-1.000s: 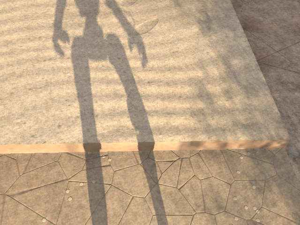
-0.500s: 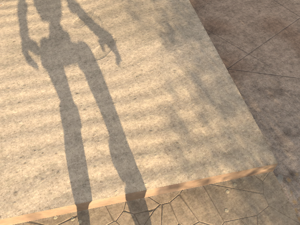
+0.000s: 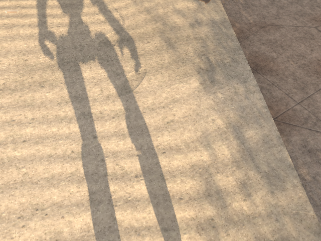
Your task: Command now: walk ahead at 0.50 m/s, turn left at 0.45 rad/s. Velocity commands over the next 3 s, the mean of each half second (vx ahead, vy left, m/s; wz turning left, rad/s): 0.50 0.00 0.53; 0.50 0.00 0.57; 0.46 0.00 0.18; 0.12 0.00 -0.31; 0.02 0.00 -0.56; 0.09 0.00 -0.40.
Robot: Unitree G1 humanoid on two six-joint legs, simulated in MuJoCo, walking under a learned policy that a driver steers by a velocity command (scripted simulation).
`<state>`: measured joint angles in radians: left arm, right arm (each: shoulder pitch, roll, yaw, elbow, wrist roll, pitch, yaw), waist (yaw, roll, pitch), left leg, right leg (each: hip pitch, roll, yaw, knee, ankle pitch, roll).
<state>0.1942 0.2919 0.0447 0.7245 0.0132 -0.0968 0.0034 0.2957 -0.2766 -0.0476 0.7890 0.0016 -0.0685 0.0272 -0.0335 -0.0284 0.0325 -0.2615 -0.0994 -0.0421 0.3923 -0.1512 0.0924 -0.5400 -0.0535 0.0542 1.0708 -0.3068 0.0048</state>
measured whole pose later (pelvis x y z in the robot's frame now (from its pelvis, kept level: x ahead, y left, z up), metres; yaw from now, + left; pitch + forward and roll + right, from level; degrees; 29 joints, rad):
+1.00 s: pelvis +0.51 +0.08 +0.08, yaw +34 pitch +2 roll -1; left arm -0.04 0.26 0.02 0.61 0.00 -0.09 -0.03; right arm 0.37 -0.27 -0.04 0.67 0.02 -0.04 -0.01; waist -0.09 -0.03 0.02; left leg -0.12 -0.11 -0.17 0.37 -0.27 0.09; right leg -0.63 -0.03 0.07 0.67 -0.05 0.05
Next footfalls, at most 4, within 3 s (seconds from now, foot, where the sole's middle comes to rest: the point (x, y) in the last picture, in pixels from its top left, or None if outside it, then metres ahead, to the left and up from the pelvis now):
0.10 right None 0.22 -0.19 -0.71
0.32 right None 0.20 -0.18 -0.78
0.60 left None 0.45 0.13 -0.70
1.14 right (134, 163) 0.79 0.10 -0.70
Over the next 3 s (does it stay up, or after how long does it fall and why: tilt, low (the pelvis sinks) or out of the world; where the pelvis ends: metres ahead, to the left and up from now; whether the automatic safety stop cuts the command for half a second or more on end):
stays up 0.87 0.21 0.08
